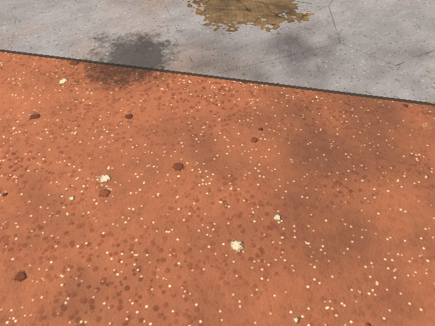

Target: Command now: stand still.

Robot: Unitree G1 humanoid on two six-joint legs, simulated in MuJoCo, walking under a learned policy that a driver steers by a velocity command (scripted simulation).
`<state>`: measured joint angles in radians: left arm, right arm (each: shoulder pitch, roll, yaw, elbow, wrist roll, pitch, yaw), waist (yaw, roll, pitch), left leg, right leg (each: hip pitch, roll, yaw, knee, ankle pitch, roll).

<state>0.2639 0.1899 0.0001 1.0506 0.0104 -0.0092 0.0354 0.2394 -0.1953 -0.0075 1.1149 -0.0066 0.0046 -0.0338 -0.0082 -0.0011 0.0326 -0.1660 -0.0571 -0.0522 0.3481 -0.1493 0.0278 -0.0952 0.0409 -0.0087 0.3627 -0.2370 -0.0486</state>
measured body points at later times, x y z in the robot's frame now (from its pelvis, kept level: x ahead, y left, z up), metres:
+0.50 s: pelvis +0.01 -0.01 +0.00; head +0.01 -0.01 +0.45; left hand -0.01 +0.21 -0.16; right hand -0.01 -0.23 -0.17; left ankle +0.02 +0.10 -0.75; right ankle -0.02 -0.09 -0.75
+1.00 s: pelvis +0.02 -0.02 +0.00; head +0.02 -0.03 +0.45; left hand -0.01 +0.19 -0.16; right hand -0.01 -0.24 -0.17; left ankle +0.02 +0.10 -0.75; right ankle -0.02 -0.09 -0.75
